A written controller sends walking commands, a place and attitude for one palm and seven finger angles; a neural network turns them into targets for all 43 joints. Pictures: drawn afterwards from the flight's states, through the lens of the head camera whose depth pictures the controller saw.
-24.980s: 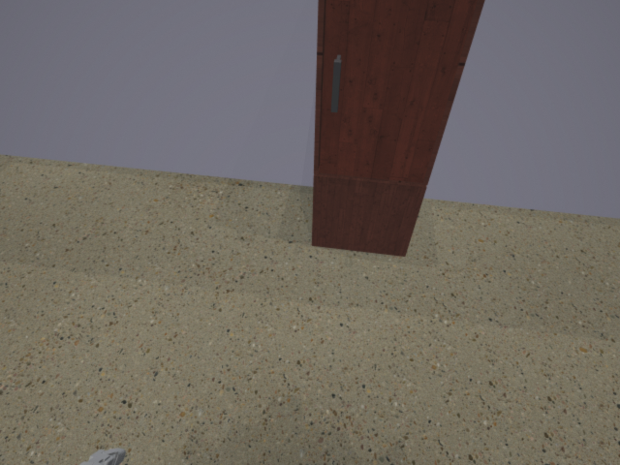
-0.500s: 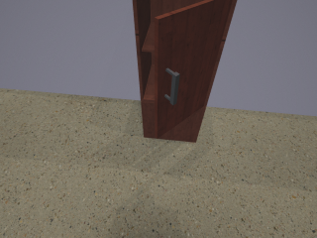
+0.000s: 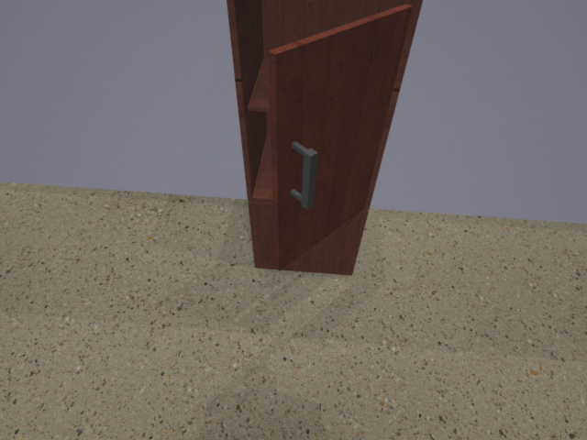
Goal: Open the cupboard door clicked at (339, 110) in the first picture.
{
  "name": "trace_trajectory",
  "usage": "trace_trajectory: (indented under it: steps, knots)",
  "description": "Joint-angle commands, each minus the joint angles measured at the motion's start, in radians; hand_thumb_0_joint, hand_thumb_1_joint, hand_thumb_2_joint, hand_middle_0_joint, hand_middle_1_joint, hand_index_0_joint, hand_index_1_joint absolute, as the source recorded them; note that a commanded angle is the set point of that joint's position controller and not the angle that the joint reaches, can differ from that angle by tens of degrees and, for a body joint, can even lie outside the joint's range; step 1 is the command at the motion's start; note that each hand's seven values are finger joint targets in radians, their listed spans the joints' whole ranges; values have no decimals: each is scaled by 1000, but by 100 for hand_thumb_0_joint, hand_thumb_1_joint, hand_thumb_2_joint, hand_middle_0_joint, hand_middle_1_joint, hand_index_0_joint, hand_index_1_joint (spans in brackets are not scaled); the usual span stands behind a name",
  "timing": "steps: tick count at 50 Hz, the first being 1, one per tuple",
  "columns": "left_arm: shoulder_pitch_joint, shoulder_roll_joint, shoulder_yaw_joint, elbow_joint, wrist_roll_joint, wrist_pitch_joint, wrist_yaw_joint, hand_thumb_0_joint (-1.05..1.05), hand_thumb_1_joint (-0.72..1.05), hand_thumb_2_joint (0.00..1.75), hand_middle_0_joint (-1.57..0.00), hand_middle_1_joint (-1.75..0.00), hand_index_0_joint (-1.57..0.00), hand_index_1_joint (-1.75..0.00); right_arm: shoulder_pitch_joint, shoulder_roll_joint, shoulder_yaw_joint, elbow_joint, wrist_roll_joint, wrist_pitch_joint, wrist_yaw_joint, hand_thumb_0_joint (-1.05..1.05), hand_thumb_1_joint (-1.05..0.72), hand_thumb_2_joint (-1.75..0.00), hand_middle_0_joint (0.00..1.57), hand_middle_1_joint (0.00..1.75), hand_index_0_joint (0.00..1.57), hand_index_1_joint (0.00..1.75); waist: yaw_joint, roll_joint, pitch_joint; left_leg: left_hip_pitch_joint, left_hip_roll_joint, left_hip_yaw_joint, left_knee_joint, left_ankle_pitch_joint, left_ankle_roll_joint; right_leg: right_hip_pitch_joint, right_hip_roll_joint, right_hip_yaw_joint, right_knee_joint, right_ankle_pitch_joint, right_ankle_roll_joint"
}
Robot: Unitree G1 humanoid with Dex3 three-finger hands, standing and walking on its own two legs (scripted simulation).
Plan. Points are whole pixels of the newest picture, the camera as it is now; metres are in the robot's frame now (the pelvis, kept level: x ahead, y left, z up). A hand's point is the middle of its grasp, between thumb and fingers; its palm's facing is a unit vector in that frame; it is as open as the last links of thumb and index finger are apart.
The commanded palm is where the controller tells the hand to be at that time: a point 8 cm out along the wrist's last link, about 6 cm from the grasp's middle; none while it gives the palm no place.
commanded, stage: let the arm hang, fingers relaxed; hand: left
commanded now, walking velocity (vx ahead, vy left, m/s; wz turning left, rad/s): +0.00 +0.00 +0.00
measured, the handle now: (302, 176) +0.61 +0.01 -0.01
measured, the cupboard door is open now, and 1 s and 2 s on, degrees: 47 47 47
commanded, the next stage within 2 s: look to check the result in 0.02 s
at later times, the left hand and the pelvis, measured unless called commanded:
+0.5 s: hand out of the picture -0.01 +0.16 -0.18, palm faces +0.06 -0.98 -0.17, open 7.4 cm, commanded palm none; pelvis +0.02 +0.00 +0.00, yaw +0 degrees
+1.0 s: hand out of the picture +0.02 +0.18 -0.18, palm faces +0.00 -0.98 -0.19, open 7.4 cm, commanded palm none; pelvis +0.02 +0.00 +0.00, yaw -4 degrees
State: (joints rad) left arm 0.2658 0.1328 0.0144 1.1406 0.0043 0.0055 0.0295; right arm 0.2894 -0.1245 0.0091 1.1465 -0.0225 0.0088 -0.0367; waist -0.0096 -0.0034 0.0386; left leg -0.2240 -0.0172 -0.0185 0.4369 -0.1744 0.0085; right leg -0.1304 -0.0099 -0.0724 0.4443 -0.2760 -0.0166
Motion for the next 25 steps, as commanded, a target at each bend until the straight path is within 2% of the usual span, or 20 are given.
trace_trajectory:
  steps: [1,4,6,10,17,25]
  knots:
    - [90,103,21,-9,3,-12,4,0,90,90,-20,-30,-20,-30,60,-86,-14,-24,1,-10,-5,0,-90,-90,20,30,20,30,13,15,76,-25,83,-74,-76,36,22,-68,-93,87,-125,15,-32]
    - [90,101,20,-8,2,-12,3,0,90,90,-20,-30,-20,-30,59,-87,-15,-22,-1,-10,-5,0,-90,-90,20,30,20,30,9,23,62,-9,83,-73,-73,42,21,-68,-97,92,-125,23,-32]
    - [94,99,21,-10,3,-14,4,0,90,90,-20,-30,-20,-30,57,-88,-17,-26,2,-9,-6,0,-90,-90,20,30,20,30,10,-1,53,3,85,-71,-66,55,23,-66,-96,91,-129,27,-33]
    - [98,96,19,-8,1,-17,5,0,90,90,-20,-30,-20,-30,54,-94,-17,-23,2,-13,-8,0,-90,-90,20,30,20,30,8,14,20,28,90,-72,-59,114,25,-41,-98,89,-118,87,-29]
    - [110,91,16,-1,1,-16,7,0,90,90,-20,-30,-20,-30,45,-91,-16,-19,4,-12,-10,0,-90,-90,20,30,20,30,8,1,49,29,92,-72,-62,119,26,-48,-98,87,-124,95,-28]
    - [113,96,15,0,1,-20,7,0,90,90,-20,-30,-20,-30,38,-100,-15,-16,3,-16,-10,0,-90,-90,20,30,20,30,9,2,38,42,92,-70,-67,142,26,-28,-98,88,-128,123,-24]
